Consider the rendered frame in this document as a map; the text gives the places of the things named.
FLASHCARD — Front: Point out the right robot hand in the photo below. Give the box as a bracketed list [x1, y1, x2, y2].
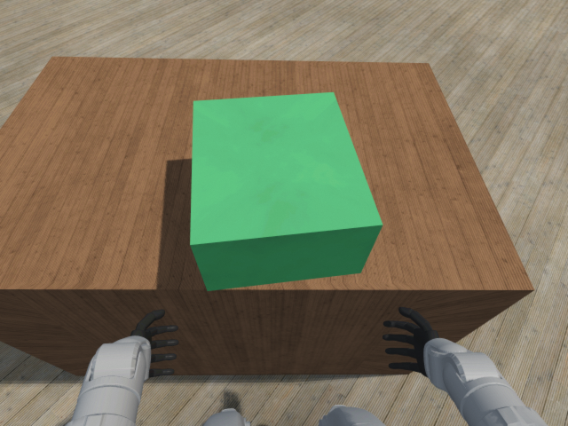
[383, 307, 439, 377]

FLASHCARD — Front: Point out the pedestal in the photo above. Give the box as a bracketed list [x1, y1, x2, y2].
[0, 57, 534, 375]

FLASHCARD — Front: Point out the right robot shin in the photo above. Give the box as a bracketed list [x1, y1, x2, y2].
[329, 405, 345, 413]

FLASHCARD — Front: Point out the robot right forearm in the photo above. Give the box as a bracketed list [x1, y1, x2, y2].
[423, 338, 548, 426]

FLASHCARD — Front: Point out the carton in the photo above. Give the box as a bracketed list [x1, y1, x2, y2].
[190, 92, 383, 291]

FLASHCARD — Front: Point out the robot right thigh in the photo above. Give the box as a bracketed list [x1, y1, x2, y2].
[319, 406, 386, 426]

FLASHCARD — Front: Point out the robot left forearm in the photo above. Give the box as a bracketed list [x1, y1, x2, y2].
[65, 335, 151, 426]

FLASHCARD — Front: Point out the left robot hand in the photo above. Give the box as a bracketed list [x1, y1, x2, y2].
[130, 310, 179, 378]

